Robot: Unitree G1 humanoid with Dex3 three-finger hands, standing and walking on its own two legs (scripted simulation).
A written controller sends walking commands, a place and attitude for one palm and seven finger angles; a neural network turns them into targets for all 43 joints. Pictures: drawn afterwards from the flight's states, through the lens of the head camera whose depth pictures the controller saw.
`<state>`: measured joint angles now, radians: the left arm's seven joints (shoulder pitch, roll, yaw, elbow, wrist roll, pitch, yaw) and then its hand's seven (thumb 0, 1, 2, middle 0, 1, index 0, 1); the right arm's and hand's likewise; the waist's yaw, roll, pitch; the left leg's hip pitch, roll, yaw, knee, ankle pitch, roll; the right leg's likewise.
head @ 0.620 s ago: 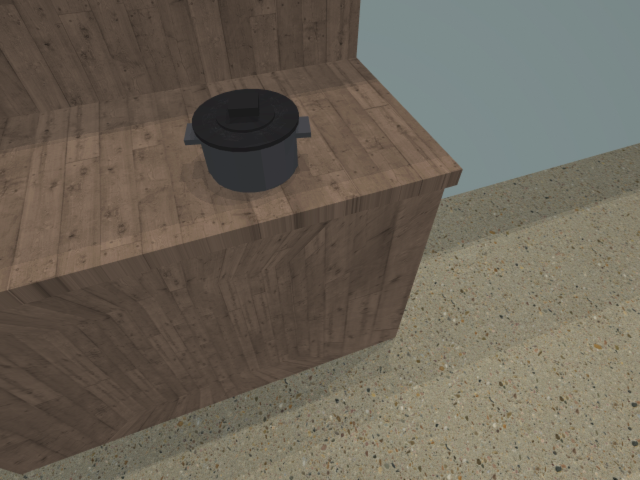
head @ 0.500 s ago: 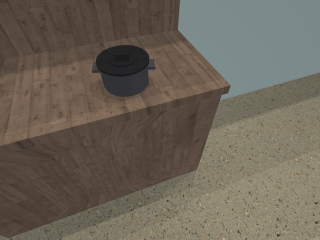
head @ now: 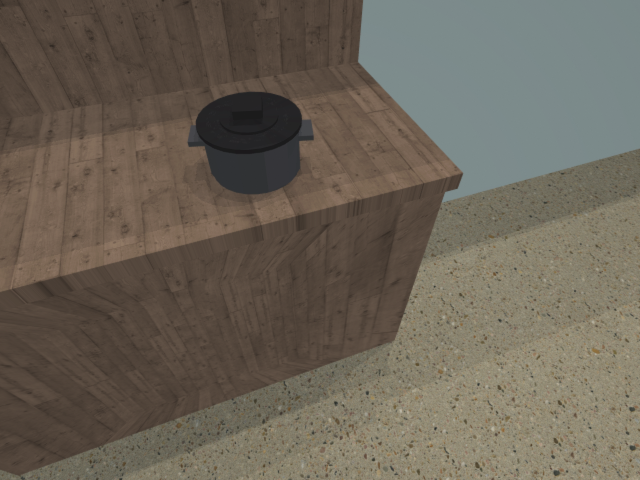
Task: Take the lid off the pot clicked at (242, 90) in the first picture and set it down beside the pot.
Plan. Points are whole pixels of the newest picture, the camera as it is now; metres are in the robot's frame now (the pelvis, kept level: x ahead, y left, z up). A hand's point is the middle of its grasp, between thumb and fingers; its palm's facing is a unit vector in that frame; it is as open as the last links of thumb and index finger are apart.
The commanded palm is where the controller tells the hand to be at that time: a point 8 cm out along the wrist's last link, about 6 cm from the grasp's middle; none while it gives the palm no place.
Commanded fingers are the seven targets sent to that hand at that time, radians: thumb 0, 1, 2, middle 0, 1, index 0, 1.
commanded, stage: look at it before walking up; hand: left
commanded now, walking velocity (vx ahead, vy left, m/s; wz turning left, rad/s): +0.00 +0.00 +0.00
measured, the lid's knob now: (247, 107) +0.66 +0.17 +0.12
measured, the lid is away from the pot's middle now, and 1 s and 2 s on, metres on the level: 0.00 0.00 0.00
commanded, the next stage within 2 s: turn to face it in 0.02 s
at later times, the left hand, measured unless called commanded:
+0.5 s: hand out of the picture +0.00 +0.22 -0.19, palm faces +0.19 -0.95 -0.24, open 7.3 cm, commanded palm none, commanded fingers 0.00 0.90 0.90 -0.20 -0.30 -0.20 -0.30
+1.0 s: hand out of the picture +0.00 +0.17 -0.15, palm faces +0.34 -0.89 -0.29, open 7.3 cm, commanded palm none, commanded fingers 0.00 0.90 0.90 -0.20 -0.30 -0.20 -0.30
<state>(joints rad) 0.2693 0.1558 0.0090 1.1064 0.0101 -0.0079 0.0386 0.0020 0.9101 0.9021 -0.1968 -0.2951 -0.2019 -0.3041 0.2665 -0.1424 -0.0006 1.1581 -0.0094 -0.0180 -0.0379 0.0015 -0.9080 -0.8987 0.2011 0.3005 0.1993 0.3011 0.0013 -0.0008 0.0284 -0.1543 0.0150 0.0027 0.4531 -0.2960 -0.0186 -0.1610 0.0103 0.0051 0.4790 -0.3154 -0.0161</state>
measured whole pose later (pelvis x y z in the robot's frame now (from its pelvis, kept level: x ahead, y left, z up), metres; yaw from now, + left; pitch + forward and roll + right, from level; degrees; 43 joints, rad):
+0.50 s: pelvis -0.01 +0.01 -0.02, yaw +9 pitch -1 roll +1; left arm 0.23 0.20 0.06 0.98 0.02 0.03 0.04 0.00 0.91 0.90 -0.20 -0.30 -0.20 -0.30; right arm 0.25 -0.18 -0.05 1.04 -0.02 0.03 -0.02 0.00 -0.91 -0.90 0.20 0.30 0.20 0.30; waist -0.01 -0.04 0.09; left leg -0.31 -0.03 0.03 0.67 -0.34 0.02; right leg -0.25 -0.08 -0.12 0.71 -0.44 0.00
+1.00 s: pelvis +0.00 -0.04 +0.00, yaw +20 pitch +0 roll +2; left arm 0.22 0.18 0.04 0.89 0.02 0.00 0.03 0.00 0.91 0.90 -0.20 -0.30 -0.20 -0.30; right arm 0.19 -0.25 -0.07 0.96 -0.02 0.05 -0.01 0.00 -0.91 -0.90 0.20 0.30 0.20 0.30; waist -0.01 0.04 0.10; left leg -0.48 -0.04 -0.06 1.06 -0.44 -0.02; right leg -0.24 -0.01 -0.03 0.54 -0.30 -0.04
